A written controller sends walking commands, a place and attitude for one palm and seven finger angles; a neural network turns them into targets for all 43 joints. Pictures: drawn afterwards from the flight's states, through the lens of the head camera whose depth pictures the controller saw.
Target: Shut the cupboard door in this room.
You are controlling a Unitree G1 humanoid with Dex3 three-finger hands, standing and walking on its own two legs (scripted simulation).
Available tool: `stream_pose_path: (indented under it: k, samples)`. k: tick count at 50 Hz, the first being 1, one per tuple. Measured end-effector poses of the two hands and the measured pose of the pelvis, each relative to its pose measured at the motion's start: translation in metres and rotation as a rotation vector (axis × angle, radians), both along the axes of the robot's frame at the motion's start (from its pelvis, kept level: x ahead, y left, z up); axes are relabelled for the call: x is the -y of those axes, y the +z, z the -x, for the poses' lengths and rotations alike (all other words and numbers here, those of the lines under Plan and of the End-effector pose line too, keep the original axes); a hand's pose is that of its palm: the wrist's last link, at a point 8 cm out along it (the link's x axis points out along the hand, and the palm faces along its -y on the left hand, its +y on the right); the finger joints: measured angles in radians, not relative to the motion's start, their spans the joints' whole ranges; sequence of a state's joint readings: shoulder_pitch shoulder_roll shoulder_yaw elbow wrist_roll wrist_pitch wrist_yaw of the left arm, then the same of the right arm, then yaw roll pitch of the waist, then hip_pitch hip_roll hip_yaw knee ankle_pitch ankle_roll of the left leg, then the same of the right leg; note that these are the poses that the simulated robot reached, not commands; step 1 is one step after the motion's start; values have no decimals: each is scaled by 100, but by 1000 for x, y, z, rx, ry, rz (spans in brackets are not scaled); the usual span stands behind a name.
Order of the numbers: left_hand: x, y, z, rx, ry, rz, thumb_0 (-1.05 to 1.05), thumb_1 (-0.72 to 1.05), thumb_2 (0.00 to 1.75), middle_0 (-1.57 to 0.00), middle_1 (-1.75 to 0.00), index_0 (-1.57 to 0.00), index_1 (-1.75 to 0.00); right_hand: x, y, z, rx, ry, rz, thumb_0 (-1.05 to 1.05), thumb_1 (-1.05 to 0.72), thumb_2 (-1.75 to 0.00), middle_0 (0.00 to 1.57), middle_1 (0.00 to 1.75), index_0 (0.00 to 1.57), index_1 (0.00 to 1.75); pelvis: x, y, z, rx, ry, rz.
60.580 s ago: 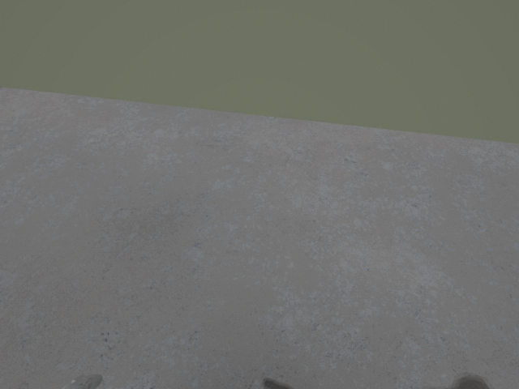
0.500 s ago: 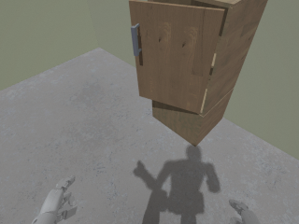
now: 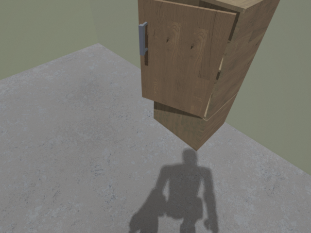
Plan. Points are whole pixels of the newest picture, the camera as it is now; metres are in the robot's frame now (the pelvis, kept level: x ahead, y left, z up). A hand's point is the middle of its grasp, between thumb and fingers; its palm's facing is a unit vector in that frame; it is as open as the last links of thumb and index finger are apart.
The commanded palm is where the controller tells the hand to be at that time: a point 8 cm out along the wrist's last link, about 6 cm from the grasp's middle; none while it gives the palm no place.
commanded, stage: let the arm hang, fingers relaxed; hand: left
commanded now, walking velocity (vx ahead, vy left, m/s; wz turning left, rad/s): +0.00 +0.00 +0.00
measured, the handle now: (144, 38) +0.95 +0.11 +0.04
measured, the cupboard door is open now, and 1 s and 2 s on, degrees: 20 20 20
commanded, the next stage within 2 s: look to check the result in 0.42 s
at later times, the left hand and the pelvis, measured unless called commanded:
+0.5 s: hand out of the picture +0.03 +0.19 -0.17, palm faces +0.01 -0.98 -0.22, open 7.4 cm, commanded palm none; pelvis +0.01 +0.00 +0.00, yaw +0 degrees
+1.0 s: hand out of the picture +0.07 +0.21 -0.16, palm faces -0.01 -0.96 -0.27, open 7.4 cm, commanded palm none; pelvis +0.03 -0.01 +0.01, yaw +0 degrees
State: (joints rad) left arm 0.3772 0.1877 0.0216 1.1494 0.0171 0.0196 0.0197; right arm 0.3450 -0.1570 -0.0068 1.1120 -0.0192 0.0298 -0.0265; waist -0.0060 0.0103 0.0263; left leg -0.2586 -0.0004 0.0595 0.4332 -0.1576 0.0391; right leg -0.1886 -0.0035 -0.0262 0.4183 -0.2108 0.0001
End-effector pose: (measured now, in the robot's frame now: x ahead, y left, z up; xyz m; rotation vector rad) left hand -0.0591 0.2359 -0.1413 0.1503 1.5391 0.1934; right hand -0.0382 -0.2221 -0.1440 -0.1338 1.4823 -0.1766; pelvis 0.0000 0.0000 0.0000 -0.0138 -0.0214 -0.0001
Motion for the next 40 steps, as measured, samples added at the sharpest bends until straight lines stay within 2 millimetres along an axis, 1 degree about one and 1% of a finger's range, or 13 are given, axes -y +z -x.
stream_pose_path:
  k: [7,11,15,22,32,40]
  samples:
    - [3,-3,-34,98,-21,8,1,91,90,-20,-30,-19,-30,-4,-2,-22,77,4,-6,0,-90,-90,20,30,20,30,-3,0,0,2,-3,-6]
    - [6,-2,-53,149,-33,14,1,90,90,-20,-30,-19,-30,-2,-1,-36,114,11,-2,0,-90,-90,20,30,20,30,-2,0,-1,0,-3,-9]
    - [8,-2,-66,179,-45,16,1,90,90,-20,-30,-20,-30,4,1,-47,138,16,7,0,-90,-90,20,30,20,30,-1,1,-3,-2,-5,-10]
    - [5,0,-78,185,-58,7,1,90,90,-20,-30,-20,-30,18,4,-58,145,24,30,0,-90,-90,20,30,20,30,3,2,-9,2,-6,-10]
    - [-7,5,-89,175,-67,-27,1,90,90,-20,-30,-20,-30,35,9,-67,129,38,59,0,-90,-90,20,30,20,30,7,4,-16,6,-5,-9]
    - [-15,9,-101,181,-80,-47,1,90,90,-20,-30,-20,-30,45,12,-82,138,51,74,0,-90,-90,20,30,20,30,9,5,-22,5,-5,-8]
